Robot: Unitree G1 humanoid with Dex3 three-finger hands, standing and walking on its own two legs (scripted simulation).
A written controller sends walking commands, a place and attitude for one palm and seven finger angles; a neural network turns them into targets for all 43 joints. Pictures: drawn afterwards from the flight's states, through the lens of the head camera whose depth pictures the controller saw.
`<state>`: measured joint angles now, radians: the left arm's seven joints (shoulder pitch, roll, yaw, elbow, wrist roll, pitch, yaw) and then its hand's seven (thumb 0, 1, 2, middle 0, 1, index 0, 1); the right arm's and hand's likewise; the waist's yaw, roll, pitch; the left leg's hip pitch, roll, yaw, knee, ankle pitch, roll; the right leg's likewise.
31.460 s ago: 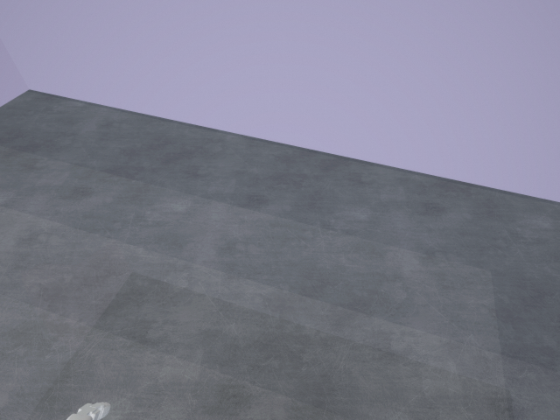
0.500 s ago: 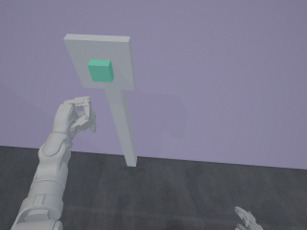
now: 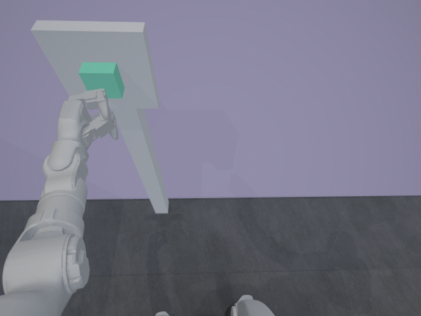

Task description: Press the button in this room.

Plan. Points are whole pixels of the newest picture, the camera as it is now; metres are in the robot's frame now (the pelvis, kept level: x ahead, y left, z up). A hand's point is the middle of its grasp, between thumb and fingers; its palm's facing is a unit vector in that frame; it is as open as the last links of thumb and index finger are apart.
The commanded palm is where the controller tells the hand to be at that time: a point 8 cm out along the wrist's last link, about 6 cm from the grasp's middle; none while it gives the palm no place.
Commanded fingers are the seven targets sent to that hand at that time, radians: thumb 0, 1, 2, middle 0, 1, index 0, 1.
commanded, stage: aim a knuckle at the button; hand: left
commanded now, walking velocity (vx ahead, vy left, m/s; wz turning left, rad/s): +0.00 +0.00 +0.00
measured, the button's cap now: (103, 79) +0.54 +0.19 +0.12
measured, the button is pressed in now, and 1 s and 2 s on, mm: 0 0 13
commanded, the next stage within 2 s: press the button with the knuckle in 0.58 s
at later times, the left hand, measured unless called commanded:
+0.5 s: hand (114, 131) +0.44 +0.16 +0.08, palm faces -0.03 -1.00 -0.02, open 3.1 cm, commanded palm +0.41 +0.21 +0.09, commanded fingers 0.00 0.90 0.90 -1.30 -1.50 -1.30 -1.50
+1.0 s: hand (117, 118) +0.47 +0.16 +0.09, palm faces -0.03 -1.00 -0.03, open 3.1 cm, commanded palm +0.45 +0.21 +0.09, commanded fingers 0.00 0.90 0.90 -1.30 -1.50 -1.30 -1.50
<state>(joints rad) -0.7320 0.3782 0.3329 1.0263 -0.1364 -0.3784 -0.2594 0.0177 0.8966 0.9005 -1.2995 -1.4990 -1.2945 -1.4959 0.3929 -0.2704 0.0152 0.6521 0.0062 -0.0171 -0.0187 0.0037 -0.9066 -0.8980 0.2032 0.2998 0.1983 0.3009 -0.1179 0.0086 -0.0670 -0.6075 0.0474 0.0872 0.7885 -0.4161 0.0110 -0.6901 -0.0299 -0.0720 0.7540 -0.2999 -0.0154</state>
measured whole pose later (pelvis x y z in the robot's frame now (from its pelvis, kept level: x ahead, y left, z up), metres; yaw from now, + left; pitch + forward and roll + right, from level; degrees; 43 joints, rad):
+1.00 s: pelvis +0.00 +0.00 +0.00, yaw +1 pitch +14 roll -1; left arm -0.81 0.38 0.31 1.10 -0.12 -0.39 -0.22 0.02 0.90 0.90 -1.30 -1.50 -1.30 -1.50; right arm 0.38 -0.27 0.02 0.65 0.00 0.01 -0.02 0.00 -0.91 -0.90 0.20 0.30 0.20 0.30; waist -0.13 0.01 -0.07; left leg -0.64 0.05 0.07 0.81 -0.42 0.01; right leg -0.71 -0.03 -0.09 0.77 -0.30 -0.02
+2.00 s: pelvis -0.03 +0.00 -0.02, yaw +2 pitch +18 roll -2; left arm -1.05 0.49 0.31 1.33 -0.05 -0.40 -0.18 -0.01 0.77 0.98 -1.30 -1.50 -1.37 -1.50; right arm 0.43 -0.29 0.05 0.68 -0.03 -0.04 -0.02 0.00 -0.91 -0.90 0.20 0.30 0.20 0.30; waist -0.21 0.02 -0.06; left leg -0.82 0.04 0.03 0.91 -0.41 0.02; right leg -0.85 -0.04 -0.11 0.81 -0.27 -0.01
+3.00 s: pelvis +0.01 +0.00 +0.00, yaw +1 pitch +12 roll -1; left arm -0.49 0.27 0.24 0.75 -0.16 -0.34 -0.20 0.02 0.89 0.90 -1.30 -1.50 -1.30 -1.50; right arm 0.33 -0.26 0.01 0.59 0.02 0.03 -0.01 0.00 -0.91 -0.90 0.20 0.30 0.20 0.30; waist -0.07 0.03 -0.09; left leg -0.54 0.05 0.07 0.76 -0.43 0.01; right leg -0.62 -0.02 -0.08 0.73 -0.32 -0.01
